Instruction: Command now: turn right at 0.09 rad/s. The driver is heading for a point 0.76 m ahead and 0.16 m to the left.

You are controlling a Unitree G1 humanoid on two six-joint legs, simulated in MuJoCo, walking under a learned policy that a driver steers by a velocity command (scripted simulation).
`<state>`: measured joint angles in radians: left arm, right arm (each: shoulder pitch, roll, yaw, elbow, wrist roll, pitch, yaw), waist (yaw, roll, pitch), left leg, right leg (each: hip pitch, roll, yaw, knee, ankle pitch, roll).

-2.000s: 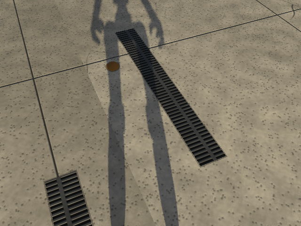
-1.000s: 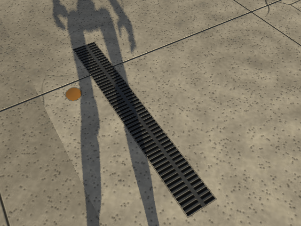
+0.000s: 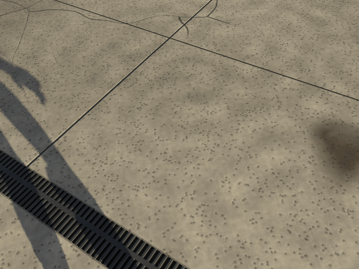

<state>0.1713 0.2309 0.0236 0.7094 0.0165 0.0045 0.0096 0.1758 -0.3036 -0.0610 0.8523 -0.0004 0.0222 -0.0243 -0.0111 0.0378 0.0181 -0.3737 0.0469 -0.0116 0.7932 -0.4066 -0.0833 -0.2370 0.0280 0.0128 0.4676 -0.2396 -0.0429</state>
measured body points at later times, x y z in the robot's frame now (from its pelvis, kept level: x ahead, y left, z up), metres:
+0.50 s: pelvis -0.01 +0.01 +0.00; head +0.00 +0.01 +0.45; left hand +0.08 +0.28 -0.14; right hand +0.07 -0.24 -0.14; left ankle -0.01 +0.15 -0.74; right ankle +0.00 -0.10 -0.74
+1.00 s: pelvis +0.08 +0.05 +0.00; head +0.09 +0.06 +0.45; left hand +0.19 +0.31 -0.13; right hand +0.03 -0.21 -0.13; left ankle +0.00 +0.14 -0.74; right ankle +0.09 -0.09 -0.67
